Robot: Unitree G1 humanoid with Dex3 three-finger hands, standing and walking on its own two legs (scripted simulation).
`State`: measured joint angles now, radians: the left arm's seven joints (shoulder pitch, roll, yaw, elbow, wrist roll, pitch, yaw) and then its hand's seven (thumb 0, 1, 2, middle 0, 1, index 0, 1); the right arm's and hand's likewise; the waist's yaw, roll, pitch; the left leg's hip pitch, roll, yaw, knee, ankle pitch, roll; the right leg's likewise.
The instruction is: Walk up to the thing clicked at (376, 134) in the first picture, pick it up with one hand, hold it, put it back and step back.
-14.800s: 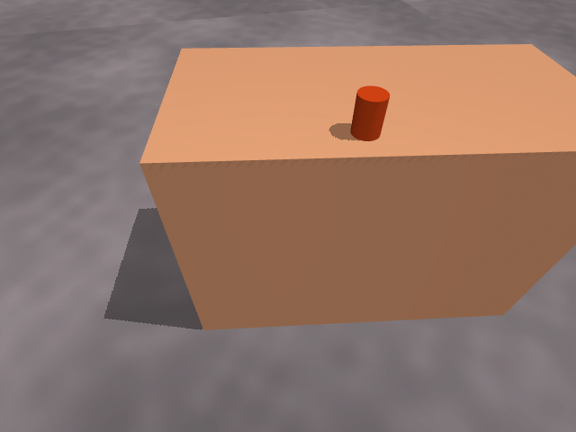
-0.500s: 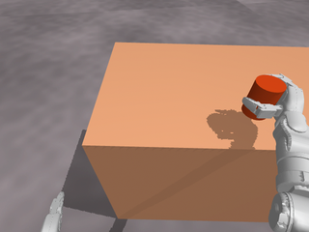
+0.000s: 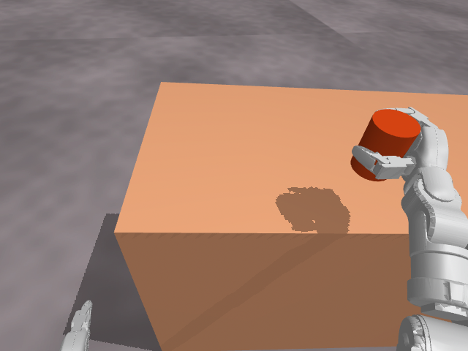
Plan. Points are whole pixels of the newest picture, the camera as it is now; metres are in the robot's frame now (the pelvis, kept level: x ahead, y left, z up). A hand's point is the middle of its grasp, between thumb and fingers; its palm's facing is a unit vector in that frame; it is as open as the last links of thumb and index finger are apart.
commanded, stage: lift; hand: right
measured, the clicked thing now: (382, 146) +0.39 -0.23 +0.21
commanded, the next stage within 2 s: hold in 0.82 s
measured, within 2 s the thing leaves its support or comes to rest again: neither
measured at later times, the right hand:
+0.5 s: hand (399, 134) +0.34 -0.20 +0.27, palm faces +0.29 +0.96 -0.02, open 9.8 cm
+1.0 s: hand (413, 125) +0.31 -0.19 +0.30, palm faces +0.26 +0.96 -0.02, open 9.8 cm
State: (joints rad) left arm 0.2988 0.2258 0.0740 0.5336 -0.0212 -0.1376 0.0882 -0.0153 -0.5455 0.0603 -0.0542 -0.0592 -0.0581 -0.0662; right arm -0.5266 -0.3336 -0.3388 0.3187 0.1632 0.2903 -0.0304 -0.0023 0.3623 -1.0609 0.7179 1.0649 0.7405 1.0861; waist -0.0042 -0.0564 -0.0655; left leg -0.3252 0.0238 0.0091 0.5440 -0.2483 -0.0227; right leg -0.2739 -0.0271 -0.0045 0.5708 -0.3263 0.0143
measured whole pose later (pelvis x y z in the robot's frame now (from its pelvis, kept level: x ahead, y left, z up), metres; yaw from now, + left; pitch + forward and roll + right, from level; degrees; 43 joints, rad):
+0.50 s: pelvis -0.02 +0.01 +0.00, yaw -1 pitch -3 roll +0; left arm 0.28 0.26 0.09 0.57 -0.03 -0.17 0.09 -0.02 -0.55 0.06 -0.04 -0.05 -0.05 -0.06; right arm -0.53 -0.31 -0.33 0.00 0.19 0.68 -0.05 0.00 0.38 -1.09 0.72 1.08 0.74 1.10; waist -0.02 -0.07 -0.06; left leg -0.26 0.04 0.03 0.54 -0.24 -0.01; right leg -0.20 -0.02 0.02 0.53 -0.29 0.02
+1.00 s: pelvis -0.02 +0.01 +0.00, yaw -2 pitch -3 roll +0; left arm 0.26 0.26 0.08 0.62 -0.03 -0.23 0.09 -0.02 -0.55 0.06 -0.05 -0.05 -0.05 -0.06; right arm -0.58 -0.32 -0.33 -0.10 0.21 0.83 -0.06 0.00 0.39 -1.09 0.72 1.08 0.74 1.10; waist -0.02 -0.08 -0.08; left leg -0.25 0.04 0.03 0.55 -0.23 -0.02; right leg -0.20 -0.01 0.02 0.55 -0.29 0.02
